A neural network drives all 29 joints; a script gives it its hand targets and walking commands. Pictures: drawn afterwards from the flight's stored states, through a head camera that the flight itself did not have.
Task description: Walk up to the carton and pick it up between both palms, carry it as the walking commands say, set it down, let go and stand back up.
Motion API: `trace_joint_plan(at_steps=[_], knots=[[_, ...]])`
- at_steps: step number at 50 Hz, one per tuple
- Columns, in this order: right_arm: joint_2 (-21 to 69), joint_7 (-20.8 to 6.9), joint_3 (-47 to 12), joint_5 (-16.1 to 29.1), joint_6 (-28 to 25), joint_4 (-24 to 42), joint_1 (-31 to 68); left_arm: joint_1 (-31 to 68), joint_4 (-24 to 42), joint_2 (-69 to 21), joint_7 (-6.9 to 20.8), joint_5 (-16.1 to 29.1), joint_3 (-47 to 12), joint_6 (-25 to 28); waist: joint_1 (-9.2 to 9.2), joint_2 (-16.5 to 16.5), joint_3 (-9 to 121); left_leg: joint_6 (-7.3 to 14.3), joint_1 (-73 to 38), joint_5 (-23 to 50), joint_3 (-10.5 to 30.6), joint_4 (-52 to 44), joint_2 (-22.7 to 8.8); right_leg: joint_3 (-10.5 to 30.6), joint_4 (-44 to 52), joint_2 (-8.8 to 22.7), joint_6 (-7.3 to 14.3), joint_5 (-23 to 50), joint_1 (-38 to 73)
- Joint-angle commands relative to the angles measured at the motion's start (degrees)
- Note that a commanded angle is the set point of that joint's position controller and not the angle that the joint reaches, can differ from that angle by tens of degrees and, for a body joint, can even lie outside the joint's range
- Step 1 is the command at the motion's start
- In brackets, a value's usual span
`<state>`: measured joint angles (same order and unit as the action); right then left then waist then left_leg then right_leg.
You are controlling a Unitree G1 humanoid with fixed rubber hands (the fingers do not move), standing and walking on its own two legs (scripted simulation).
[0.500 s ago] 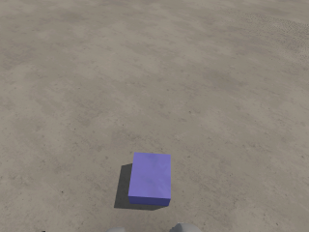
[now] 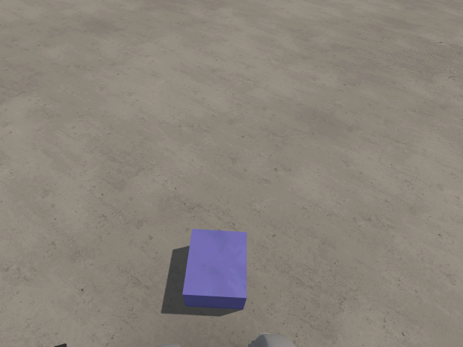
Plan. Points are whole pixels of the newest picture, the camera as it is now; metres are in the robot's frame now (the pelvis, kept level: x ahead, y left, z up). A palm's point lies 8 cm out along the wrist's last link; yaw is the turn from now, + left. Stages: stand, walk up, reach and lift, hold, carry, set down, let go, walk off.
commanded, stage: walk up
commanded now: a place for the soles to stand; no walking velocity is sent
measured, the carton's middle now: (216, 268) +0.51 +0.03 -0.66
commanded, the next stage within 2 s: reach and lift in 0.10 s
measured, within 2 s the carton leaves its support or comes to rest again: neither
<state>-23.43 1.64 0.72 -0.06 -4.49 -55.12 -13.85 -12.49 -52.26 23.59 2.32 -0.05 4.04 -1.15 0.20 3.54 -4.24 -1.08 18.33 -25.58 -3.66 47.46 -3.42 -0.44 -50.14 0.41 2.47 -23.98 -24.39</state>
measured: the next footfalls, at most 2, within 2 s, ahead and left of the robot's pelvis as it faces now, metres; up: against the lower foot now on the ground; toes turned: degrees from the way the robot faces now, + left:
none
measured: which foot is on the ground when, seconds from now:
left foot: down 0.00-1.00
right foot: down 0.00-1.00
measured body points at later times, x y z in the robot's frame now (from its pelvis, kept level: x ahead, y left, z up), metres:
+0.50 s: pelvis -0.01 -0.02 +0.00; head +0.09 -0.02 +0.43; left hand +0.13 +0.28 -0.11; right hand +0.16 -0.28 -0.13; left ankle -0.01 +0.14 -0.70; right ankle +0.05 -0.10 -0.70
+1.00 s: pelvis -0.02 +0.00 -0.03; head +0.19 +0.04 +0.37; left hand +0.26 +0.28 -0.17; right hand +0.28 -0.25 -0.15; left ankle -0.01 +0.14 -0.70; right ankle +0.05 -0.10 -0.70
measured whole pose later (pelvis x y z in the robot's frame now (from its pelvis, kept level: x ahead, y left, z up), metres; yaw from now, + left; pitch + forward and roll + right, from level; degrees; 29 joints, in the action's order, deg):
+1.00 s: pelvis -0.02 +0.00 -0.03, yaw +2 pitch +21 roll -3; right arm -15.9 0.6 8.4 -0.1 10.3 -35.8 15.4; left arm 15.6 -34.6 19.2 2.5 -0.1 6.8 -8.9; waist 0.2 0.9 -6.2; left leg -2.2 55.1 -25.9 2.4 59.8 -3.6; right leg -5.6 -53.9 -0.4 2.2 -18.5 -56.4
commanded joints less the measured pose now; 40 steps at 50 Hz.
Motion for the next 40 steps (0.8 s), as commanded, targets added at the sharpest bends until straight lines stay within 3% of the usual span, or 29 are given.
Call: trace_joint_plan(at_steps=[1,2,3,4,5,6,7,9,11,12,14,15,17,19,21,22,24,25,26,27,28,29,30,31,32,34,35,37,40], knots=[[-12.32,1.01,3.83,-0.73,-0.56,5.1,3.53,-2.38,1.68,14.24,-0.38,-1.7,3.82,2.75,-2.71,0.08,5.63,4.99,6.45,16.14,4.01,-1.35,-2.71,14.77,21.99,6.82,4.12,14.37,11.87],[-10.79,1.14,3.19,0.16,-0.27,4.94,3.72,-2.29,2.42,16.03,-0.59,-1.35,3.74,2.73,-2.01,4.89,5.45,3.28,10.06,3.79,-0.64,4.99,2.5,25.31,25.47,12.66,8.68,13.67,13.22],[-11.52,1.41,3.48,-0.1,0.35,5.21,4.8,-1.3,3.04,15.42,-0.93,-1.21,3.28,2.56,-2.43,4.39,3.78,3.7,11.06,-10.2,1.16,8.52,2.94,28.94,27.67,15.53,12.15,11.43,10.62],[-12.46,1.39,3.92,0.02,0.32,4.84,4.04,-1.29,3.39,16.02,-0.95,-1.69,3.25,2.41,-2.77,4.17,3.56,4.25,9.95,-12.88,2.13,11.48,3.46,30.37,29.2,17.14,13.91,6.03,8.14],[-12.64,1.45,4.06,-0.21,0.18,4.43,2.87,-0.03,3.72,15.83,-1.05,-2.01,3.26,2.17,-2.56,5.43,2.34,4.77,9.41,-13.63,2.86,8.58,3.03,29.46,29.02,16.35,14.04,5.82,6.98],[2.03,-0.07,6.25,0.37,4.46,24.53,22.98,20.07,23.83,7.41,-1.3,2.06,3.51,-0.65,1.85,2.28,-4.28,0.24,6.32,0.5,2.86,-2.59,5.36,4.14,21.68,-0.56,-1.38,-8.15,-10.83],[-0.46,-0.8,10.68,-1.55,7.46,33.86,23.78,23.36,25.22,6.07,0.15,1.61,5.32,-2.33,2.39,1.71,-7.74,1.36,11.59,-2.43,-0.11,-6.16,6.55,0.47,20.24,-2.33,-1.06,-9.71,-6.35],[-1.78,-1.24,12.16,-3.54,11.98,26.57,18.18,19.03,22.2,7.17,0.41,-1.38,5.31,-5.32,3.54,-1.68,-7.33,1.22,14.48,-2.19,0.25,-10.9,4.98,-2.79,16.61,-3.17,-0.86,-0.98,5.53],[-5.04,-2.56,13.83,-3.12,13.8,24.22,15.03,15.13,22.47,8.33,0.79,-3.5,6.24,-6.78,3.68,-3.8,-5.96,1.13,13.86,-6.41,1.36,-12.45,2.47,-3.96,13.88,-3.3,-1.81,-0.97,7.77],[-6.49,-2.43,15.65,-2.74,14.8,23.74,11.99,14.52,24.87,8.19,1.39,-4.35,6.45,-7.14,4.27,-7.45,-4.82,1.09,13.48,-9.28,2.17,-14.46,1.54,-4.23,13.72,-2.66,-3.05,-0.46,9.36],[-5.62,-1.93,17.05,-2.95,16.7,22.17,7.94,13.19,28.1,6.23,2.4,-5.35,5.79,-8.16,6.39,-10.23,0.65,1.39,14.25,-8.89,1.82,-15.13,0.76,-5.12,12.2,-4.26,-4.08,3.36,13.25],[-4.76,-1.49,16.98,-2.78,17.27,19.57,5.46,12.24,27.95,5.31,2.24,-5.55,5.97,-8.87,5.37,-12.72,1.97,1.69,15.28,-7.92,2.4,-15.42,1.58,-4.6,11.69,-4.01,-4.29,6.56,15.57],[-4.11,-0.9,18.21,-4.74,17.44,18.29,5.73,12.89,27.42,5.88,2.36,-6.6,7.59,-8.99,6.09,-12.52,5.37,1.35,16.4,-6.56,2.29,-13.53,1.37,-4.02,10.74,-4.46,-4.61,7.99,17.77],[-3.09,-0.32,18.85,-5.69,17.22,20.81,10.36,13.96,26.82,5.84,2.36,-6.22,7.39,-8.83,4.76,-10.78,8.01,1.56,17.7,-1.92,3.01,-9.88,1.98,-2.5,9.6,-3.05,-4.53,11.02,13.9],[-0.62,-0.55,16.96,-4.94,16.07,25.23,16.39,16.67,26.68,6.29,2.78,-4.69,8.44,-7.61,2.42,-4.44,8.52,1.29,18.52,4.42,1.94,-4.08,3.74,-0.93,9.28,-1.53,-4.57,10.99,8.6],[-0.01,-0.43,17.41,-4.93,15.55,28.06,19.18,19.32,26.9,7.41,2.97,-3.99,9.01,-7.08,3.06,-1.08,9.74,1.77,19.2,5.27,2.51,-2.47,3.89,-0.29,8.98,-1.02,-4.83,13.16,8.47],[0.8,0.02,16.1,-4.47,14.56,31.31,21.81,20.42,24.92,7.12,3.86,-3.29,10.23,-6.2,1.81,3.07,14.26,1.81,21.46,8.05,2.26,1.24,3.99,1.56,7.37,-0.18,-5.43,19.31,11.01],[2.25,0.11,14.32,-3.03,14.49,31.46,23.78,21.76,24.26,7.95,3.62,-2.81,10.98,-6.22,0.46,2.24,14.51,1.57,24.67,6.14,2.59,2.36,3.98,3.08,7.32,0.66,-5.71,18.78,11.14],[1.97,0.26,13.54,-2.85,14.45,30.91,23.82,23.05,24.0,7.15,3.73,-1.46,9.73,-6.04,1.67,3.64,15.56,1.44,24.82,5.59,2.84,2.79,3.83,2.7,6.41,0.37,-5.44,19.63,9.84],[1.81,0.22,13.09,-2.36,14.43,30.51,24.76,24.61,25.1,6.16,3.65,0.12,8.19,-6.19,1.41,3.1,17.2,1.07,24.83,5.38,2.85,2.67,4.07,2.63,5.51,0.5,-5.12,19.19,10.53],[1.35,0.45,13.53,-2.55,14.12,29.83,22.71,24.97,25.17,7.07,3.34,-0.38,8.01,-5.35,2.64,1.99,19.25,0.78,25.51,7.09,2.75,3.05,4.25,2.42,4.21,0.46,-4.98,24.82,11.56],[2.07,0.41,11.96,-1.22,14.5,29.19,23.51,25.62,25.42,7.47,3.3,0.35,8.43,-5.9,0.99,1.19,21.01,0.43,25.72,7.66,2.83,3.84,4.36,3.09,3.88,1.04,-4.95,25.31,11.14],[2.17,0.81,12.74,-0.86,14.59,28.33,21.82,26.1,25.33,6.34,3.38,1.07,6.51,-6.01,2.57,-0.2,23.07,0.22,25.82,7.94,3.14,3.33,4.52,3.24,3.12,0.75,-4.27,27.15,11.7],[1.26,1.0,13.69,-1.56,15.17,28.99,23.2,26.02,24.79,6.53,3.6,0.87,6.14,-6.14,3.42,1.36,23.64,0.04,26.65,9.88,3.32,3.15,4.85,2.06,2.1,-0.04,-4.63,29.61,10.16],[1.4,0.54,13.38,-0.96,15.16,26.51,21.37,24.09,23.11,6.86,3.07,0.96,6.49,-6.64,3.31,-1.21,22.98,-0.18,26.84,11.08,3.62,2.64,4.75,1.67,2.11,0.31,-4.13,29.81,8.21],[-0.44,0.76,15.58,-1.32,14.91,27.55,22.3,25.6,24.58,7.06,2.58,-0.64,7.08,-6.69,3.82,-2.64,27.05,-1.05,27.83,13.26,3.49,3.33,4.89,1.18,0.75,-0.14,-3.78,32.25,6.99],[0.45,0.64,13.91,-0.19,14.9,26.61,23.25,25.64,24.07,6.97,2.1,-0.47,7.29,-6.78,2.03,-4.12,27.7,-1.01,28.46,13.07,3.86,4.08,5.07,1.83,0.17,0.19,-3.53,31.08,6.48],[0.3,0.71,14.58,-0.09,14.7,26.74,25.06,27.75,23.07,6.85,1.54,-0.79,7.78,-6.72,3.14,-3.74,29.21,-1.06,31.64,15.44,4.11,3.95,5.16,1.96,-0.25,0.28,-3.62,35.41,5.26],[-1.37,0.73,15.36,0.81,13.1,25.53,29.23,33.69,25.4,8.0,0.03,-0.76,8.07,-5.19,2.2,-8.15,34.13,-1.91,33.41,20.78,3.76,5.9,5.28,2.08,-3.5,0.42,-3.28,38.6,0.24]])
